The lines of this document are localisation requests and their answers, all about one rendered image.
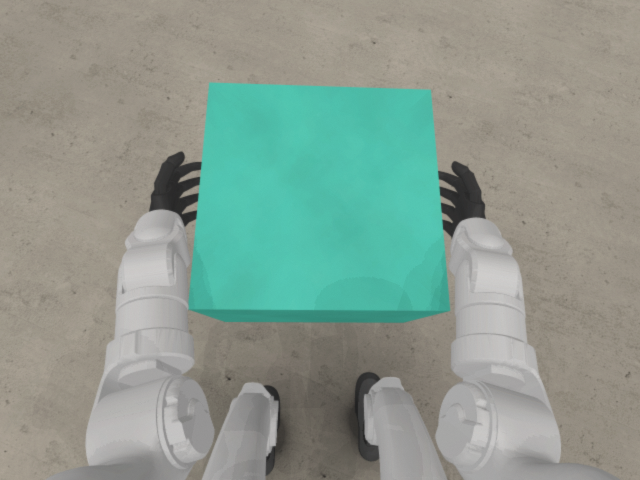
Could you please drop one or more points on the carton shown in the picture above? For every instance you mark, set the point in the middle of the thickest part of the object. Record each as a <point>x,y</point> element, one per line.
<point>318,204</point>

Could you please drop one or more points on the left robot upper arm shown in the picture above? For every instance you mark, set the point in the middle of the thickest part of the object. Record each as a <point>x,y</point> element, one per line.
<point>153,431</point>

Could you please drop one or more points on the robot left thigh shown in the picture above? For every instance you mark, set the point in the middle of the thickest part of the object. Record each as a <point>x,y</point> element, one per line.
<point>249,430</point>

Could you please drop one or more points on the robot right forearm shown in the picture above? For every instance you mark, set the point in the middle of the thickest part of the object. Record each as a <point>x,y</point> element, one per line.
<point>491,340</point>

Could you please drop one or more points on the robot left hand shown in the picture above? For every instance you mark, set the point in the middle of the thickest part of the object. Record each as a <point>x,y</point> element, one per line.
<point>167,190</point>

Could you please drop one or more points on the right robot upper arm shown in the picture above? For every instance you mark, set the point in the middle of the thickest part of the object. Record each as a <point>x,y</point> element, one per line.
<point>493,433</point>

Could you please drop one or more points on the robot left foot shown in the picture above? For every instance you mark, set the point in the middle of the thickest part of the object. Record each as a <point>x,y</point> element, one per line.
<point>270,459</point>

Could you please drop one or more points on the robot left forearm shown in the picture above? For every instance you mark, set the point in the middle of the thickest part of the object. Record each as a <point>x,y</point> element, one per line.
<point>151,329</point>

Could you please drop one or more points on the robot right hand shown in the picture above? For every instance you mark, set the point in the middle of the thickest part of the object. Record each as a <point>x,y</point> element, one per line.
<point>467,201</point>

